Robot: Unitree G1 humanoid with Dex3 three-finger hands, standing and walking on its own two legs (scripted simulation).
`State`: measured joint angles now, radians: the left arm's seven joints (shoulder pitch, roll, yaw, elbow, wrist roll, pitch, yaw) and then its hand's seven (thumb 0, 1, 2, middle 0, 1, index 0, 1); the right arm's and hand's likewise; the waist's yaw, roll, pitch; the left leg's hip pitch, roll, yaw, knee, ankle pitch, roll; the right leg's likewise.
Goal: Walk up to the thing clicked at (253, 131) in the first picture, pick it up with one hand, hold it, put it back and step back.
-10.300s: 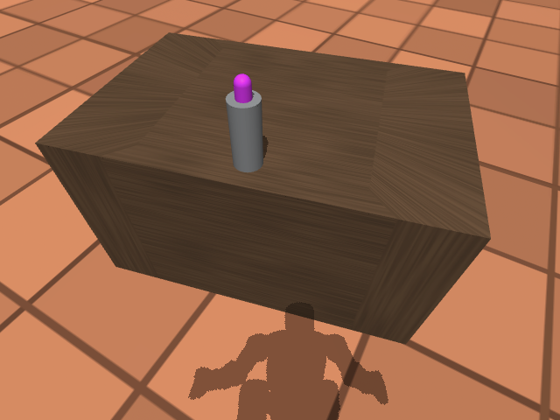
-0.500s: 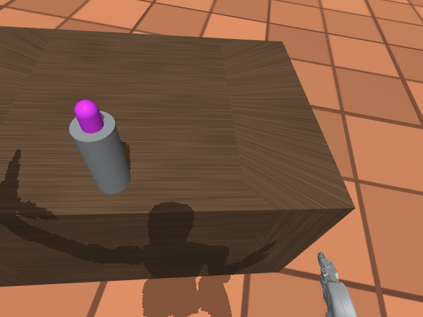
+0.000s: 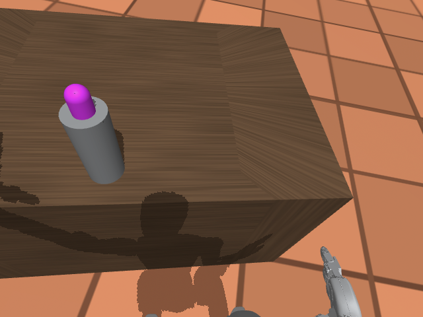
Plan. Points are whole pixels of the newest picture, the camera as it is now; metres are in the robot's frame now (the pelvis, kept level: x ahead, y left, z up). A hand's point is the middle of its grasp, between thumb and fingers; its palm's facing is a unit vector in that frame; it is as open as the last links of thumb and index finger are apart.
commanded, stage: go down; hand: left
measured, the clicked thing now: (93, 136) +0.47 +0.21 +0.04
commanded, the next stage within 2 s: approach in 0.90 s
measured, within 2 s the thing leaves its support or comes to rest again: neither
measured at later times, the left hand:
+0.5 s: hand out of the picture +0.39 +0.40 +0.12, palm faces +0.20 -0.98 +0.00, open 17.5 cm
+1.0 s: hand out of the picture +0.37 +0.39 +0.12, palm faces +0.22 -0.98 +0.00, open 17.6 cm
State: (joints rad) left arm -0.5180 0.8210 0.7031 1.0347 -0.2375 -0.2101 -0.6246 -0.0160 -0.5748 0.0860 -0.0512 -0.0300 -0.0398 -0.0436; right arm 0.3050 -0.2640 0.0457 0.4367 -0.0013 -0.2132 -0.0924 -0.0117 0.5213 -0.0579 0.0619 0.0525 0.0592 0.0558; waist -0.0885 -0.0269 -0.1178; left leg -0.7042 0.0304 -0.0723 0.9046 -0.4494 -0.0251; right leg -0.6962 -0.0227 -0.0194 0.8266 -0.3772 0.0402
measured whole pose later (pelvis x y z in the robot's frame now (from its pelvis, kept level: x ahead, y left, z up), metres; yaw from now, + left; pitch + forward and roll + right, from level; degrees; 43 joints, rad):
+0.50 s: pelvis +0.01 +0.01 -0.01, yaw -1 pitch +16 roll -3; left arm -0.55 0.87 0.70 1.05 -0.22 -0.16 -0.62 -0.02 -0.55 0.08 -0.05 -0.03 -0.04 -0.04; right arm 0.35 -0.27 0.06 0.35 0.00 -0.21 -0.10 -0.01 0.52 -0.06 0.06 0.05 0.06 0.06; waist -0.10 -0.01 -0.15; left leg -0.75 0.04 -0.07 0.96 -0.49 -0.02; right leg -0.74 -0.02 -0.02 0.86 -0.40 0.05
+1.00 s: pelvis -0.01 +0.00 -0.01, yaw +0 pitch +16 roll -3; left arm -0.57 0.87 0.73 1.05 -0.22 -0.17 -0.62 -0.02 -0.57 0.07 -0.05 -0.03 -0.05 -0.04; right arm 0.34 -0.27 0.05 0.36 0.00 -0.20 -0.09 -0.01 0.52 -0.06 0.06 0.05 0.06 0.06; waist -0.10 -0.02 -0.11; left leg -0.78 0.03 -0.09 0.97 -0.47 -0.03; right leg -0.77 -0.02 -0.03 0.90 -0.40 0.03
